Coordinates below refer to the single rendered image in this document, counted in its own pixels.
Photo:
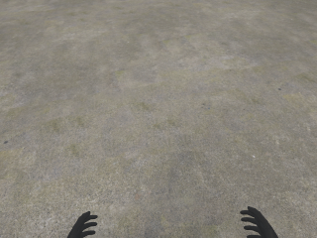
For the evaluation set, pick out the left robot hand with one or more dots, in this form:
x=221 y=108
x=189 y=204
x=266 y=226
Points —
x=80 y=225

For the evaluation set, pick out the right robot hand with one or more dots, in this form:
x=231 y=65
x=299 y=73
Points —
x=263 y=227

